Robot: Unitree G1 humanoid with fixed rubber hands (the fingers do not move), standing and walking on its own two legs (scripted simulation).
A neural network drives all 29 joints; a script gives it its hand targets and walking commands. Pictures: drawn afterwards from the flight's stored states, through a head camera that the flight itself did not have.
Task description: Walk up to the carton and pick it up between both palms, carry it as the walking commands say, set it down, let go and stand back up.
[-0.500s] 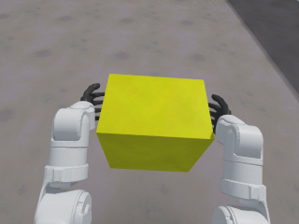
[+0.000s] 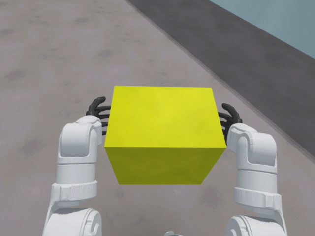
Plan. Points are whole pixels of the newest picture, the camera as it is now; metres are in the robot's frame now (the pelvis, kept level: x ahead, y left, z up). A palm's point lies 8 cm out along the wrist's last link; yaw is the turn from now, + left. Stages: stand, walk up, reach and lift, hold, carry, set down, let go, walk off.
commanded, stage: carry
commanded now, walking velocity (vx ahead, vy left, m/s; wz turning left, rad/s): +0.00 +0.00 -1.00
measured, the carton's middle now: (161, 139) +0.37 +0.00 +0.03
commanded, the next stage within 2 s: none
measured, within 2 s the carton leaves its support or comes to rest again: neither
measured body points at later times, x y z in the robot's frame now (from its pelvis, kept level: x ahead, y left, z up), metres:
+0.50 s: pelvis -0.08 -0.07 -0.01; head -0.05 -0.07 +0.44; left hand +0.32 -0.02 +0.09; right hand +0.22 -0.34 +0.10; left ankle +0.00 +0.02 -0.73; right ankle -0.02 -0.19 -0.73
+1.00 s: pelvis -0.09 -0.07 +0.00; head -0.13 -0.05 +0.45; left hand +0.29 +0.02 +0.12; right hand +0.22 -0.30 +0.11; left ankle +0.00 +0.02 -0.73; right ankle -0.02 -0.19 -0.73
